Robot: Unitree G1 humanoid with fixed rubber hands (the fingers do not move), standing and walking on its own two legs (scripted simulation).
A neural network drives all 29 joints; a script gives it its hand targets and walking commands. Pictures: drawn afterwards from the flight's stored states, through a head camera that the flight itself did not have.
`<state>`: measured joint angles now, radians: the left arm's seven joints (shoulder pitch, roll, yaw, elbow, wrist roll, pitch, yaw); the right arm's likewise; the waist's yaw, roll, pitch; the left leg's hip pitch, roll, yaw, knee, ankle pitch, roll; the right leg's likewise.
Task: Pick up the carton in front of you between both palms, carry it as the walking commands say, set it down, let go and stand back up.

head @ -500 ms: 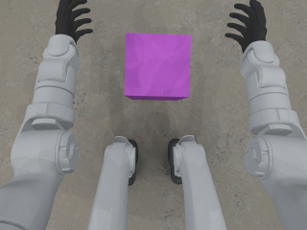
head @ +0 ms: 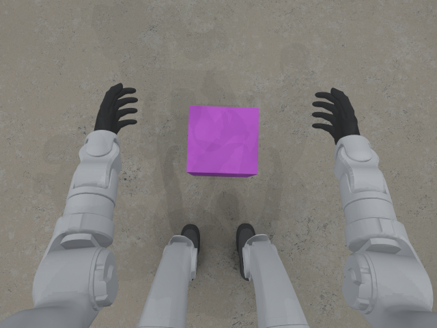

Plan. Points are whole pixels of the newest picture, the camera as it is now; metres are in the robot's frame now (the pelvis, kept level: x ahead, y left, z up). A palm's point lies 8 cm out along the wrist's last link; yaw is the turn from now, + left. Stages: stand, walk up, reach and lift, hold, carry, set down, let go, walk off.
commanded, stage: let go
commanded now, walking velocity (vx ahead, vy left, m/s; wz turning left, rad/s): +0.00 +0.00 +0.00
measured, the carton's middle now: (221, 146) +0.47 -0.01 -0.55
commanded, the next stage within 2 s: stand in 1.06 s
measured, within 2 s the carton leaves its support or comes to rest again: neither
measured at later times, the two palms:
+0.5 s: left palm (45, 234) +0.27 +0.23 +0.00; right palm (408, 238) +0.26 -0.23 +0.01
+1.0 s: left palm (20, 283) +0.22 +0.23 +0.03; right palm (422, 279) +0.22 -0.23 +0.03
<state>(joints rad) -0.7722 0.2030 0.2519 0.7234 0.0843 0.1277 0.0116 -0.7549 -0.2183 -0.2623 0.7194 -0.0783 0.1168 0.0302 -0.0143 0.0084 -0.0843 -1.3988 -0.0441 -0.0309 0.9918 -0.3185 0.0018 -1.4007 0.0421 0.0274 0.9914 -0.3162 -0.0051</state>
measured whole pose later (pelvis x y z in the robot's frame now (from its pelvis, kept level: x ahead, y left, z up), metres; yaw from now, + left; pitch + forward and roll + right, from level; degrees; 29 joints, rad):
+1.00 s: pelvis +0.06 +0.00 +0.10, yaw +0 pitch -6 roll +0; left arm 0.21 0.21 0.04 0.41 0.02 0.16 -0.07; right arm 0.21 -0.21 -0.05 0.41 -0.02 0.16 0.08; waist 0.00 0.00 0.13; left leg -0.07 -0.04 -0.04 0.46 -0.28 0.02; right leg -0.07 0.03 0.04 0.45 -0.27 -0.01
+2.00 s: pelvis +0.11 +0.00 +0.09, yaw +2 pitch +1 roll +0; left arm 0.38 0.23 -0.01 0.94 0.01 0.00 0.04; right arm 0.36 -0.23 0.02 0.95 -0.01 -0.01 -0.04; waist 0.00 0.00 -0.04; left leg -0.18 -0.04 -0.08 0.53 -0.37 0.02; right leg -0.16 0.03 0.00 0.51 -0.37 -0.02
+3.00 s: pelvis +0.07 -0.01 +0.10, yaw +3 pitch -1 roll +0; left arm 0.39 0.13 -0.03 1.13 0.02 0.00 0.05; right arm 0.36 -0.13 0.04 1.16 -0.01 0.00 -0.05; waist 0.00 0.00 0.01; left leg -0.17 -0.03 -0.10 0.48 -0.29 0.00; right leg -0.15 0.03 -0.02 0.47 -0.29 -0.04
